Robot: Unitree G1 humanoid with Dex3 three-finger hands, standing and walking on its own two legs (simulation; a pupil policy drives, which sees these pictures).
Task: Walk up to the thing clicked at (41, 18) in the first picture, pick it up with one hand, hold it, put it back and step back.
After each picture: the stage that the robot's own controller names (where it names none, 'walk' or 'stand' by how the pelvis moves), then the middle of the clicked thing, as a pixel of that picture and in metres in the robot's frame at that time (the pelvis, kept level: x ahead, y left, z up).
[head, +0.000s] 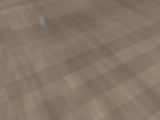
stand; (42, 20) +2.11 +0.64 -0.72
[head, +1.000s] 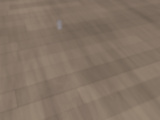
walk; (59, 24) +2.01 +0.33 -0.70
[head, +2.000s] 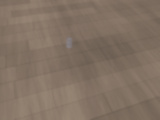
walk; (69, 42) +1.43 +0.13 -0.71
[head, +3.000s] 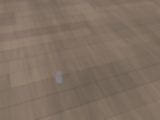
walk; (58, 77) +0.99 +0.20 -0.71
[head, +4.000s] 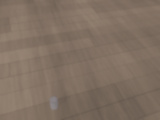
walk; (54, 103) +0.67 +0.20 -0.71
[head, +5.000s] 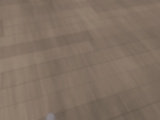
stand; (51, 119) +0.50 +0.22 -0.71
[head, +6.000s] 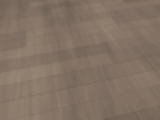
stand; out of the picture +0.43 +0.19 -0.72
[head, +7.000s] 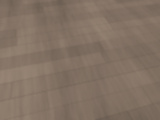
stand; out of the picture +0.42 +0.22 -0.71
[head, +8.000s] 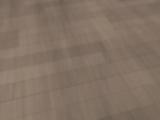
stand; out of the picture +0.41 +0.22 -0.72
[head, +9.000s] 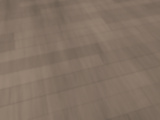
stand; out of the picture +0.38 +0.23 -0.72
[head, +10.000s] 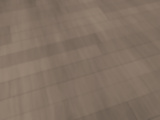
stand; out of the picture +0.40 +0.23 -0.71
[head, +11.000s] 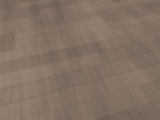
stand; out of the picture +0.41 +0.23 -0.73
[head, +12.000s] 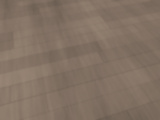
stand; out of the picture +0.40 +0.23 -0.73
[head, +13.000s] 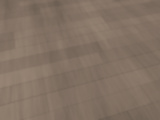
stand; out of the picture +0.40 +0.22 -0.73
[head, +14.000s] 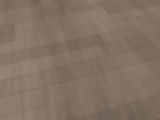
go down; out of the picture +0.42 +0.21 -0.72
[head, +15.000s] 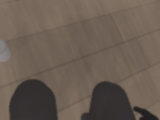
go down; (0, 50) +0.46 +0.33 -0.30
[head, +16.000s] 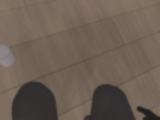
close in; (4, 55) +0.45 +0.34 -0.30
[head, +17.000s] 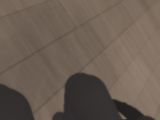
close in; out of the picture +0.40 +0.38 -0.22
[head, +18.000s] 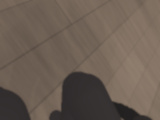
lift; out of the picture +0.38 +0.37 -0.22
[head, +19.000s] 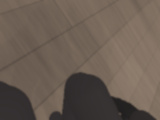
lift; out of the picture +0.36 +0.36 -0.22
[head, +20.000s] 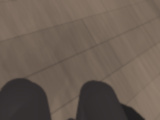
lift; out of the picture +0.32 +0.30 -0.16
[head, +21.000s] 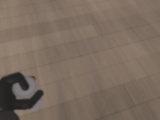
lift; (29, 94) +0.32 +0.20 +0.02
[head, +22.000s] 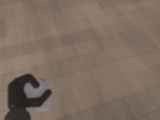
hold; (39, 95) +0.33 +0.17 +0.00
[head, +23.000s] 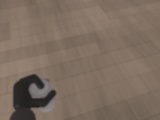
crouch; (43, 95) +0.33 +0.16 +0.01
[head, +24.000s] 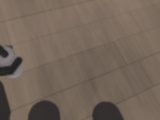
crouch; (9, 63) +0.42 +0.27 -0.09
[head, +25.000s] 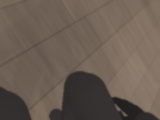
lower; out of the picture +0.38 +0.37 -0.23
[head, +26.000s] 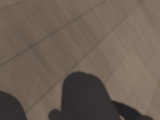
lower; out of the picture +0.38 +0.38 -0.22
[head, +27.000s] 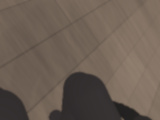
lower; out of the picture +0.37 +0.38 -0.22
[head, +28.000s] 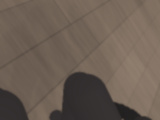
lower; out of the picture +0.37 +0.38 -0.22
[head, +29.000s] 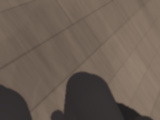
loosen; out of the picture +0.36 +0.38 -0.22
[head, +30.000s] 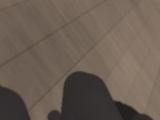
withdraw; out of the picture +0.36 +0.38 -0.22
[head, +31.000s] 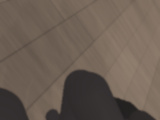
withdraw; out of the picture +0.35 +0.38 -0.21
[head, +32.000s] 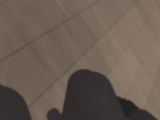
withdraw; out of the picture +0.35 +0.38 -0.21
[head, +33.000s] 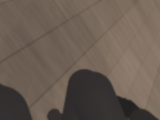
withdraw; out of the picture +0.35 +0.38 -0.21
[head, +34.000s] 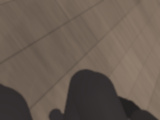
withdraw; out of the picture +0.35 +0.38 -0.21
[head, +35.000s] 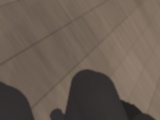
stand; out of the picture +0.35 +0.38 -0.21
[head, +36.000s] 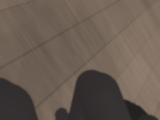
stand; out of the picture +0.36 +0.37 -0.21
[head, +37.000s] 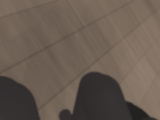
stand; out of the picture +0.36 +0.37 -0.21
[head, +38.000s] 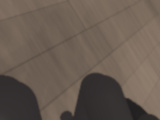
stand; out of the picture +0.36 +0.37 -0.21
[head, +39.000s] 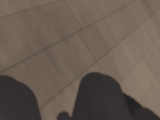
withdraw; out of the picture +0.36 +0.37 -0.21
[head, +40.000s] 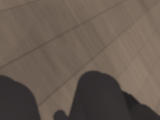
withdraw; out of the picture +0.36 +0.38 -0.21
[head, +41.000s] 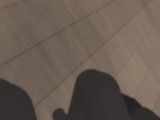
stand; out of the picture +0.36 +0.38 -0.21
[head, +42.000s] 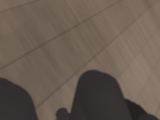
stand; out of the picture +0.36 +0.37 -0.21
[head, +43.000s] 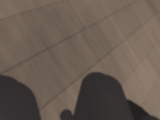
stand; out of the picture +0.36 +0.37 -0.21
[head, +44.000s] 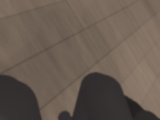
stand; out of the picture +0.36 +0.37 -0.21
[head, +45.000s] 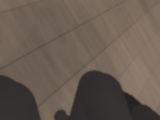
withdraw; out of the picture +0.36 +0.38 -0.21
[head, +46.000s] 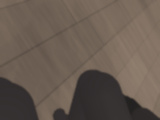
stand; out of the picture +0.35 +0.38 -0.21
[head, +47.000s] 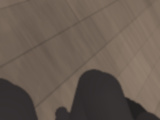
stand; out of the picture +0.36 +0.37 -0.21
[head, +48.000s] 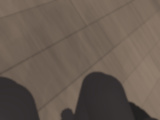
stand; out of the picture +0.36 +0.37 -0.22
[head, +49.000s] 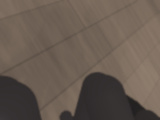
withdraw; out of the picture +0.36 +0.37 -0.21
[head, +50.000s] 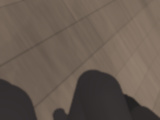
stand; out of the picture +0.35 +0.38 -0.21
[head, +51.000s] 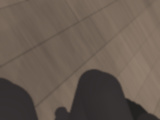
stand; out of the picture +0.36 +0.37 -0.21
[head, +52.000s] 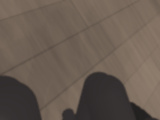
stand; out of the picture +0.36 +0.37 -0.22
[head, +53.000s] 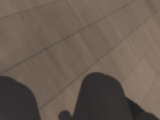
stand; out of the picture +0.36 +0.37 -0.21
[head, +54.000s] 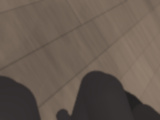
withdraw; out of the picture +0.36 +0.38 -0.21
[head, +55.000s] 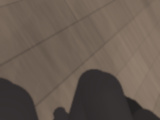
stand; out of the picture +0.35 +0.38 -0.21
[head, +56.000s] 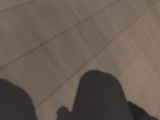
stand; out of the picture +0.36 +0.37 -0.21
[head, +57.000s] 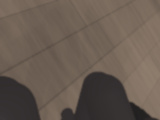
stand; out of the picture +0.36 +0.37 -0.22
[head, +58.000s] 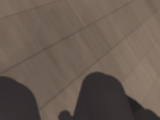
withdraw; out of the picture +0.36 +0.38 -0.21
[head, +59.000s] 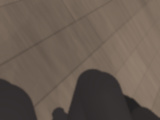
stand; out of the picture +0.35 +0.38 -0.21
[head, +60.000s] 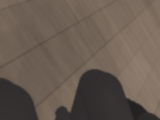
stand; out of the picture +0.36 +0.37 -0.21
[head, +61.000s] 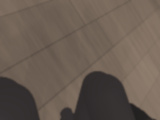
stand; out of the picture +0.36 +0.37 -0.22
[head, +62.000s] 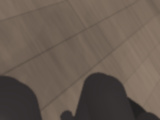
stand; out of the picture +0.36 +0.37 -0.21
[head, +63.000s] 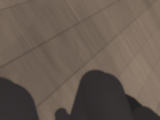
stand; out of the picture +0.35 +0.38 -0.21
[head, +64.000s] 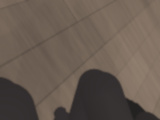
stand; out of the picture +0.36 +0.38 -0.21
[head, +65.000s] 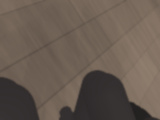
stand; out of the picture +0.36 +0.37 -0.22
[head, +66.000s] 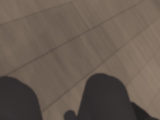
stand; out of the picture +0.36 +0.37 -0.22
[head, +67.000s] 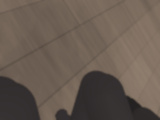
withdraw; out of the picture +0.36 +0.38 -0.21
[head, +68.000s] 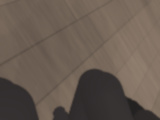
stand; out of the picture +0.35 +0.38 -0.21
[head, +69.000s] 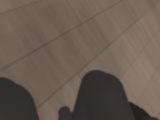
stand; out of the picture +0.36 +0.37 -0.21
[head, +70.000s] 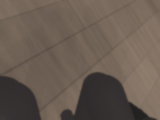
stand; out of the picture +0.36 +0.37 -0.22
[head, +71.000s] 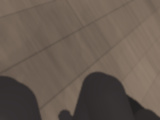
stand; out of the picture +0.36 +0.37 -0.21
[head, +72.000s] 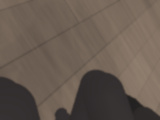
stand; out of the picture +0.35 +0.38 -0.21
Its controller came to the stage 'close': yes
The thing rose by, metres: 0.71
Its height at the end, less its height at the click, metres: +0.00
